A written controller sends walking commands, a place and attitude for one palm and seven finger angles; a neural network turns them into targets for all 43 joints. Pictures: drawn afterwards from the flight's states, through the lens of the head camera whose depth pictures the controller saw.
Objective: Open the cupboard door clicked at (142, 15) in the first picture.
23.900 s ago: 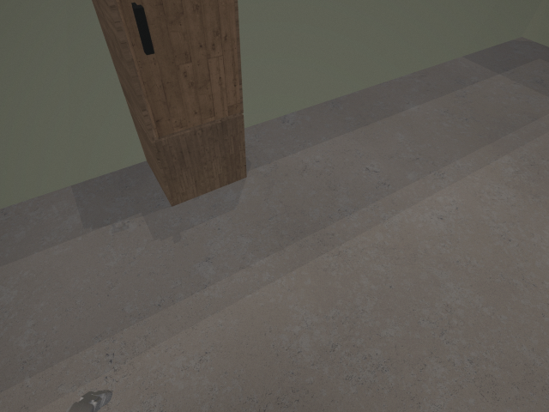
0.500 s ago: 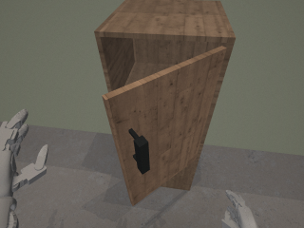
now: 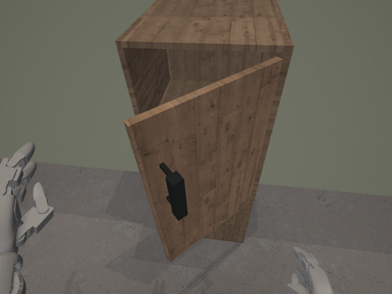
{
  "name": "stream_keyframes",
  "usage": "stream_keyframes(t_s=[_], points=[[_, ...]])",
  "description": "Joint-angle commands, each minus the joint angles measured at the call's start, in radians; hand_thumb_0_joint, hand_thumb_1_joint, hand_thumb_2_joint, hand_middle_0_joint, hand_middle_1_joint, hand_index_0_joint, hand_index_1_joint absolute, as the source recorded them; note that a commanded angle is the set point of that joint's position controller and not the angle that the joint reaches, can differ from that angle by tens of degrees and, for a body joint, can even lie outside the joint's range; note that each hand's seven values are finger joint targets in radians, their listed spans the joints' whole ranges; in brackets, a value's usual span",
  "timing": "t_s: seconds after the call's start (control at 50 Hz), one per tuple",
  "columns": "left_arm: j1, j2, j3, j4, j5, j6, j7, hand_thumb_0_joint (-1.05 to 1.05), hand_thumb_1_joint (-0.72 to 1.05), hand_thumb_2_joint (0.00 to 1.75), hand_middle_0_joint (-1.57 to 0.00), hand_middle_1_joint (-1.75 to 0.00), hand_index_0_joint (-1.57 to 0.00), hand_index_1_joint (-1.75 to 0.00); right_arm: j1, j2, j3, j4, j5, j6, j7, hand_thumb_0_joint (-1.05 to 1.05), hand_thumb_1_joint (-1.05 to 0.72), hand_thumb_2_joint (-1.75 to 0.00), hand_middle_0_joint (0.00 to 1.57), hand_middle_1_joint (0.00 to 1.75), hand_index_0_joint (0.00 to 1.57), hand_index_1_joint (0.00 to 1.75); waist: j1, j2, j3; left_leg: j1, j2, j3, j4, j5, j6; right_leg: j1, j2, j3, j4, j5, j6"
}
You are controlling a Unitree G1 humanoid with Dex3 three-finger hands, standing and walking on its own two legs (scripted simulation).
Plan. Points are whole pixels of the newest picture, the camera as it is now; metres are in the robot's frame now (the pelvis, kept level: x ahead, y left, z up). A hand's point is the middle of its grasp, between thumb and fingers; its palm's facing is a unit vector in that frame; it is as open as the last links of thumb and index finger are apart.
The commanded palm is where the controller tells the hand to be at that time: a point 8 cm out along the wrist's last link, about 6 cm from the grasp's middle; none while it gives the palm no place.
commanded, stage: step back with the hand held close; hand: left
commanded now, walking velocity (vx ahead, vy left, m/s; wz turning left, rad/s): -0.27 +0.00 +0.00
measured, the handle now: (172, 190) +0.31 +0.10 +0.06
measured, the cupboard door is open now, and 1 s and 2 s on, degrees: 45 45 45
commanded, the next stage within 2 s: stop stepping back and stand still in 1.08 s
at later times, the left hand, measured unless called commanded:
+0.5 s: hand (18, 226) +0.16 +0.29 +0.15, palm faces +0.36 -0.78 -0.51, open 7.4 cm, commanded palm +0.10 +0.33 +0.17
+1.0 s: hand out of the picture +0.05 +0.31 +0.17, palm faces +0.43 -0.77 -0.47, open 7.4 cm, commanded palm -0.01 +0.34 +0.17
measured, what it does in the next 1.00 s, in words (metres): walks backwards: right foot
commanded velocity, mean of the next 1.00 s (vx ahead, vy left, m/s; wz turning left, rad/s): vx -0.30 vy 0.00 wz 0.03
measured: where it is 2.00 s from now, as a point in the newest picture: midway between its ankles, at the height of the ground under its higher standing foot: outside the picture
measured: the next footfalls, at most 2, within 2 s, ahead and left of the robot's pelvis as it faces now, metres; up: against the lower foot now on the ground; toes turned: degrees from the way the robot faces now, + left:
right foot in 0.64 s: -0.03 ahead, -0.09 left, +0.00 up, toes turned +2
right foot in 1.24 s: -0.34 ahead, -0.08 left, +0.00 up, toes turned -6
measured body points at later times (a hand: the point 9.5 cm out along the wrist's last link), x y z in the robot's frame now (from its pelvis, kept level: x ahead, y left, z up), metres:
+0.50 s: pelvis -0.05 +0.03 -0.01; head -0.04 +0.05 +0.44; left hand +0.13 +0.33 +0.18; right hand +0.11 -0.22 -0.08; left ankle -0.03 +0.11 -0.74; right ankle +0.01 -0.10 -0.74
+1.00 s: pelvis -0.16 +0.04 -0.01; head -0.14 +0.07 +0.44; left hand +0.02 +0.35 +0.19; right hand +0.01 -0.19 -0.08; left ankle -0.06 +0.12 -0.74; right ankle -0.20 -0.09 -0.68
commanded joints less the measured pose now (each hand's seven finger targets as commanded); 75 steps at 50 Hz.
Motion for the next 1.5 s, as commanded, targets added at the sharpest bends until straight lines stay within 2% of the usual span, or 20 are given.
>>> stream_keyframes(t_s=[0.0,0.1,0.28,0.54,0.6,0.68,0.78,0.84,0.86,0.9,0.96,1.14,1.2,1.22,1.24,1.26,1.3,1.38,1.42,1.48], points=[[-0.207,0.326,0.263,-0.245,0.005,-0.11,0.023,0.0,0.9,0.9,-0.2,-0.3,-0.2,-0.3,-0.116,-0.127,-0.04,-0.193,0.016,-0.036,-0.011,0.0,-0.9,-0.9,0.2,0.3,0.2,0.3,-0.049,-0.045,0.019,-0.114,0.012,-0.025,-0.034,0.102,0.032,-0.083,-0.089,0.186,-0.139,0.122,0.014],[-0.029,0.21,0.16,-0.174,0.018,-0.124,0.004,0.0,0.9,0.9,-0.2,-0.3,-0.2,-0.3,-0.114,-0.123,-0.052,-0.194,0.008,0.017,0.0,0.0,-0.9,-0.9,0.2,0.3,0.2,0.3,-0.057,-0.075,-0.085,-0.094,0.018,-0.026,0.009,0.164,0.028,-0.064,-0.136,0.176,-0.103,0.219,0.01],[0.083,0.293,0.252,-0.335,0.023,-0.126,0.036,0.0,0.9,0.9,-0.2,-0.3,-0.2,-0.3,-0.119,-0.127,-0.073,-0.255,0.014,0.07,-0.01,0.0,-0.9,-0.9,0.2,0.3,0.2,0.3,-0.051,-0.024,-0.24,-0.179,0.064,-0.058,0.0,0.396,0.022,0.063,-0.108,0.124,0.104,0.512,0.024],[0.038,0.191,0.219,-0.301,0.072,-0.142,0.066,0.0,0.9,0.9,-0.2,-0.3,-0.2,-0.3,-0.062,-0.132,-0.081,-0.255,-0.037,0.026,-0.024,0.0,-0.9,-0.9,0.2,0.3,0.2,0.3,-0.078,0.086,-0.004,-0.684,0.224,-0.189,-0.168,-0.179,0.125,0.073,-0.014,0.07,0.414,-0.079,0.051],[0.002,0.181,0.194,-0.302,0.074,-0.147,0.077,0.0,0.9,0.9,-0.2,-0.3,-0.2,-0.3,-0.039,-0.13,-0.08,-0.235,-0.041,0.011,-0.027,0.0,-0.9,-0.9,0.2,0.3,0.2,0.3,-0.09,0.016,-0.014,-0.585,0.166,-0.186,-0.053,-0.188,0.101,-0.016,-0.046,0.115,0.259,-0.038,0.022],[-0.057,0.25,0.204,-0.349,0.044,-0.172,0.062,0.0,0.9,0.9,-0.2,-0.3,-0.2,-0.3,-0.04,-0.097,-0.079,-0.211,0.004,0.008,-0.007,0.0,-0.9,-0.9,0.2,0.3,0.2,0.3,-0.098,-0.204,-0.185,-0.224,-0.009,-0.044,0.276,0.038,-0.002,-0.204,-0.268,0.364,0.022,0.339,-0.084],[0.046,0.299,0.272,-0.357,0.034,-0.168,0.059,0.0,0.9,0.9,-0.2,-0.3,-0.2,-0.3,-0.088,-0.085,-0.061,-0.211,0.005,0.013,-0.009,0.0,-0.9,-0.9,0.2,0.3,0.2,0.3,-0.077,-0.172,-0.121,-0.219,-0.008,-0.046,0.192,-0.039,0.005,-0.27,-0.249,0.274,0.01,0.151,-0.063],[0.072,0.297,0.293,-0.4,0.029,-0.184,0.058,0.0,0.9,0.9,-0.2,-0.3,-0.2,-0.3,-0.112,-0.119,-0.063,-0.222,-0.001,0.008,-0.016,0.0,-0.9,-0.9,0.2,0.3,0.2,0.3,-0.056,0.196,-0.141,-0.352,0.214,-0.281,-0.128,0.169,0.083,-0.154,-0.013,0.072,0.344,-0.033,0.057],[0.081,0.29,0.297,-0.402,0.025,-0.192,0.053,0.0,0.9,0.9,-0.2,-0.3,-0.2,-0.3,-0.094,-0.11,-0.068,-0.219,-0.009,-0.007,-0.011,0.0,-0.9,-0.9,0.2,0.3,0.2,0.3,-0.062,0.261,-0.164,-0.438,0.299,-0.346,-0.243,-0.005,0.127,-0.09,0.026,0.07,0.547,-0.251,0.059],[0.04,0.277,0.286,-0.395,0.037,-0.201,0.059,0.0,0.9,0.9,-0.2,-0.3,-0.2,-0.3,-0.082,-0.099,-0.067,-0.198,-0.024,-0.033,-0.009,0.0,-0.9,-0.9,0.2,0.3,0.2,0.3,-0.073,0.166,-0.1,-0.513,0.343,-0.379,-0.273,-0.14,0.172,-0.147,0.018,0.127,0.773,-0.289,0.049],[0.081,0.224,0.23,-0.351,0.019,-0.177,0.064,0.0,0.9,0.9,-0.2,-0.3,-0.2,-0.3,-0.071,-0.113,-0.081,-0.163,-0.007,-0.054,-0.001,0.0,-0.9,-0.9,0.2,0.3,0.2,0.3,-0.064,0.053,-0.137,-0.236,0.272,-0.237,-0.184,0.079,0.141,-0.283,0.002,0.078,0.637,-0.289,0.062],[0.03,0.284,0.235,-0.455,-0.014,-0.169,0.055,0.0,0.9,0.9,-0.2,-0.3,-0.2,-0.3,-0.118,-0.101,-0.057,-0.154,-0.015,-0.061,0.009,0.0,-0.9,-0.9,0.2,0.3,0.2,0.3,-0.049,0.185,-0.243,-0.164,0.164,-0.123,-0.276,-0.013,0.028,-0.044,0.046,-0.042,0.094,-0.292,0.012],[0.123,0.37,0.315,-0.478,-0.022,-0.191,0.044,0.0,0.9,0.9,-0.2,-0.3,-0.2,-0.3,-0.12,-0.07,-0.04,-0.17,-0.005,-0.025,0.018,0.0,-0.9,-0.9,0.2,0.3,0.2,0.3,-0.048,-0.083,-0.219,-0.067,-0.004,0.015,0.151,0.061,-0.038,-0.215,-0.179,0.15,-0.203,-0.068,-0.045],[0.13,0.42,0.362,-0.468,-0.021,-0.197,0.048,0.0,0.9,0.9,-0.2,-0.3,-0.2,-0.3,-0.144,-0.075,-0.036,-0.174,-0.005,-0.013,0.015,0.0,-0.9,-0.9,0.2,0.3,0.2,0.3,-0.036,-0.208,-0.178,-0.185,-0.043,0.005,0.4,-0.033,-0.049,-0.299,-0.332,0.295,-0.224,-0.051,-0.086],[0.106,0.437,0.39,-0.46,-0.017,-0.196,0.055,0.0,0.9,0.9,-0.2,-0.3,-0.2,-0.3,-0.136,-0.08,-0.029,-0.175,-0.015,-0.012,0.018,0.0,-0.9,-0.9,0.2,0.3,0.2,0.3,-0.037,-0.177,-0.145,-0.334,-0.035,-0.028,0.564,-0.096,-0.044,-0.295,-0.399,0.32,-0.2,0.039,-0.121],[0.122,0.34,0.318,-0.413,-0.009,-0.194,0.045,0.0,0.9,0.9,-0.2,-0.3,-0.2,-0.3,-0.111,-0.078,-0.032,-0.17,0.004,-0.016,0.017,0.0,-0.9,-0.9,0.2,0.3,0.2,0.3,-0.051,-0.186,-0.146,-0.479,-0.049,-0.044,0.617,-0.082,-0.037,-0.117,-0.331,0.205,-0.07,0.4,-0.079],[0.162,0.342,0.345,-0.367,-0.005,-0.165,0.045,0.0,0.9,0.9,-0.2,-0.3,-0.2,-0.3,-0.111,-0.065,-0.028,-0.183,0.015,-0.012,0.008,0.0,-0.9,-0.9,0.2,0.3,0.2,0.3,-0.069,-0.211,-0.184,-0.553,-0.009,-0.018,0.505,-0.037,-0.026,0.067,-0.29,0.156,0.052,0.672,-0.058],[0.035,0.259,0.229,-0.244,-0.001,-0.146,0.049,0.0,0.9,0.9,-0.2,-0.3,-0.2,-0.3,-0.1,-0.099,-0.028,-0.136,0.009,-0.021,-0.012,0.0,-0.9,-0.9,0.2,0.3,0.2,0.3,-0.09,-0.119,-0.093,-0.252,-0.041,0.058,0.178,0.067,0.017,-0.079,-0.254,0.117,0.079,0.565,-0.027],[-0.014,0.252,0.193,-0.24,0.003,-0.144,0.051,0.0,0.9,0.9,-0.2,-0.3,-0.2,-0.3,-0.058,-0.129,-0.045,-0.132,0.011,-0.034,-0.019,0.0,-0.9,-0.9,0.2,0.3,0.2,0.3,-0.104,-0.062,-0.154,-0.053,0.005,-0.011,0.036,0.27,0.071,-0.123,-0.165,0.064,0.263,0.478,0.056],[-0.05,0.288,0.205,-0.27,0.02,-0.159,0.063,0.0,0.9,0.9,-0.2,-0.3,-0.2,-0.3,-0.037,-0.128,-0.048,-0.15,0.0,-0.052,-0.006,0.0,-0.9,-0.9,0.2,0.3,0.2,0.3,-0.084,0.097,-0.172,0.127,0.272,-0.426,-0.018,0.668,0.233,-0.43,-0.028,0.049,0.543,-0.317,0.076]])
